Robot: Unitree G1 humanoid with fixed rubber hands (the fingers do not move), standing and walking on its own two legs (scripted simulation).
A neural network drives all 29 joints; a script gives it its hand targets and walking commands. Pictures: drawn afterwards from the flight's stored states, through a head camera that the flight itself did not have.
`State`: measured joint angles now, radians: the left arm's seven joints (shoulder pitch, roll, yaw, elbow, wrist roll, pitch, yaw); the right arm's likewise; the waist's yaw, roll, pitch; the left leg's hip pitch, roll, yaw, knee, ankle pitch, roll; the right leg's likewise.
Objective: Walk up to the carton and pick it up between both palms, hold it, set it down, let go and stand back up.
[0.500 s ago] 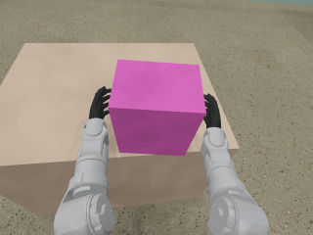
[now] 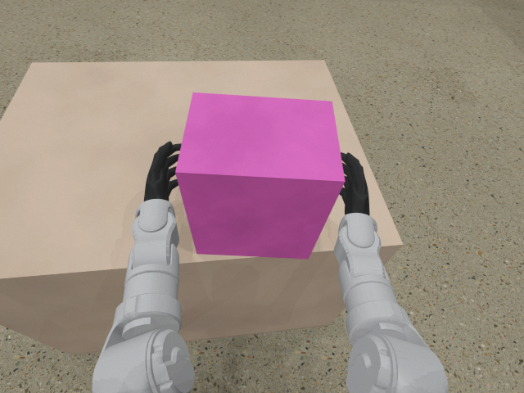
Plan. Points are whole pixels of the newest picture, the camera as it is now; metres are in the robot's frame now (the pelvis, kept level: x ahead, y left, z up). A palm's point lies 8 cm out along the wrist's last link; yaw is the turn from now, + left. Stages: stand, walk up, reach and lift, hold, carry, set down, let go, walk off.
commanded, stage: set down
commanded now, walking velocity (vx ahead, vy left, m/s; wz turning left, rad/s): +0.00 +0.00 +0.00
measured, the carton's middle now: (257, 185) +0.44 +0.03 +0.02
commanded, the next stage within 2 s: none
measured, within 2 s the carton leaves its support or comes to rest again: neither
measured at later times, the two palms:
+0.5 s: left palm (159, 196) +0.38 +0.19 +0.05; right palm (355, 203) +0.39 -0.13 +0.06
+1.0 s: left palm (126, 191) +0.37 +0.23 +0.08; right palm (377, 197) +0.39 -0.16 +0.08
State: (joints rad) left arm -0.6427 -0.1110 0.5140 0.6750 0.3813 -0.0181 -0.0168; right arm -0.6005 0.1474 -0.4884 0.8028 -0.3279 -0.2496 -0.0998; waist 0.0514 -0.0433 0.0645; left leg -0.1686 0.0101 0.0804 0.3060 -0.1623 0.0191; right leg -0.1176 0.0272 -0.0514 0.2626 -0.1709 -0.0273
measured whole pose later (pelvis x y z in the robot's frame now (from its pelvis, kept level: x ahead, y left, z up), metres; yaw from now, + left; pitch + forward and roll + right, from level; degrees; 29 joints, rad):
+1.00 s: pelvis -0.05 +0.01 -0.02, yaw +0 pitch +14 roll -2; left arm -0.84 0.26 0.01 1.09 -0.25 -0.04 0.09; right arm -0.86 -0.24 0.01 1.14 0.30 -0.03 -0.05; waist 0.04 0.00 -0.20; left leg -0.61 0.03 0.07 0.55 -0.18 0.04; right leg -0.55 0.03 -0.07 0.48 -0.18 -0.03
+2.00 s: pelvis -0.03 -0.02 +0.00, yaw +1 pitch +2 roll +0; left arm -0.69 0.37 0.14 0.46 -0.21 0.50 0.02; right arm -0.71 -0.23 0.02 0.56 0.39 0.33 -0.18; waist -0.01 -0.05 0.00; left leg -0.26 0.03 0.06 0.37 -0.14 0.00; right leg -0.21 0.04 -0.08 0.34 -0.17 -0.05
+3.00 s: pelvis -0.03 +0.00 -0.01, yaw +1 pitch -2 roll +0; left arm 0.08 0.30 -0.05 0.34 -0.27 -0.10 0.03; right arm 0.11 -0.11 0.00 0.32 0.17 -0.04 -0.05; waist 0.06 -0.04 0.00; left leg -0.19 0.01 0.07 0.39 -0.17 0.02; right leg -0.15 0.02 -0.07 0.39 -0.21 -0.04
